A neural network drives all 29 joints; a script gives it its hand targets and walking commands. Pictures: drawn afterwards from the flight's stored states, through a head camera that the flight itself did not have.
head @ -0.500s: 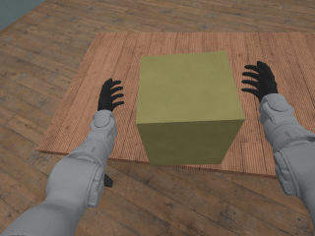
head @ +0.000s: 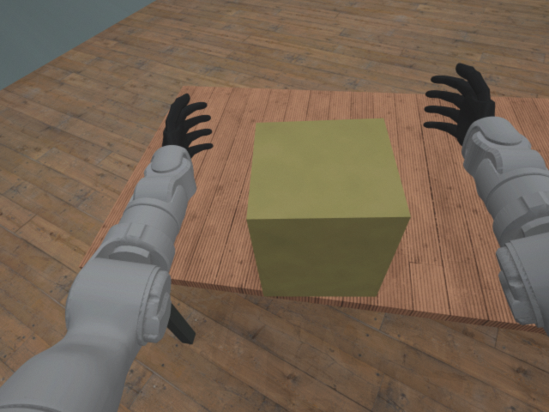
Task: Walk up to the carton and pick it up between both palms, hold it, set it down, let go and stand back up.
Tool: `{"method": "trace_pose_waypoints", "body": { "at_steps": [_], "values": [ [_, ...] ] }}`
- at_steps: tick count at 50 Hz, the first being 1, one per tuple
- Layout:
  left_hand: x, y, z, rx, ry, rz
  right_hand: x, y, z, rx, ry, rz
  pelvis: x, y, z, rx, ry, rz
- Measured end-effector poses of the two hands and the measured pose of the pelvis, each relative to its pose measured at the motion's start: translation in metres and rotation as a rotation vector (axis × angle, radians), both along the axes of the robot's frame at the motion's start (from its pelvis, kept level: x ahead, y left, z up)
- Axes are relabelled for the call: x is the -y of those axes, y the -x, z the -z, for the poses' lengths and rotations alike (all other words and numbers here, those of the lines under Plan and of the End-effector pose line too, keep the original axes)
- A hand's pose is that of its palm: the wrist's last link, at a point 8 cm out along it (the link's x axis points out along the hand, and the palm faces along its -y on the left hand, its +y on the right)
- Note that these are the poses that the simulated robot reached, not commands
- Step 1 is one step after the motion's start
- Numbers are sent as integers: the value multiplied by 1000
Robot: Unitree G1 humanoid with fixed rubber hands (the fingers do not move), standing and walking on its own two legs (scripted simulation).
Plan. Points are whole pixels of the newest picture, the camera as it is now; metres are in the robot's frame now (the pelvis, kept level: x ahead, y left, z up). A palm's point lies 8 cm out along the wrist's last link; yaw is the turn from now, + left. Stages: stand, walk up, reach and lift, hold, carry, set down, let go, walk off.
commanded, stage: set down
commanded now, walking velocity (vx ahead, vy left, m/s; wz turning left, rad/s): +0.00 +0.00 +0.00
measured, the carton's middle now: (319, 214) +0.46 +0.04 -0.01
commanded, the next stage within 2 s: none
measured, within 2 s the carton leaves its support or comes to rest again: neither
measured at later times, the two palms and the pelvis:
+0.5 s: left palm (189, 152) +0.42 +0.23 +0.15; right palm (499, 142) +0.49 -0.18 +0.15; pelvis +0.01 +0.00 +0.01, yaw +1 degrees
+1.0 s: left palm (190, 205) +0.37 +0.22 +0.09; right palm (488, 204) +0.43 -0.18 +0.10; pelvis +0.02 +0.01 +0.01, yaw +1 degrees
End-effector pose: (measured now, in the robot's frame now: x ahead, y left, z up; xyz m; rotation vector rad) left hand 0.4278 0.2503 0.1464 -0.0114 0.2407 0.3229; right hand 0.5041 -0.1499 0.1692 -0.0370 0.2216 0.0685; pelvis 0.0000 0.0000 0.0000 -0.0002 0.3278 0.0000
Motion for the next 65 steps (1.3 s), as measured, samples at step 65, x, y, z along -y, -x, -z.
{"method": "trace_pose_waypoints", "body": {
  "at_steps": [65],
  "values": [
    [25,113,117,-85,14,25,48,136,132,-67,3,13,-7,-14,-12,229,0,-5]
  ]
}}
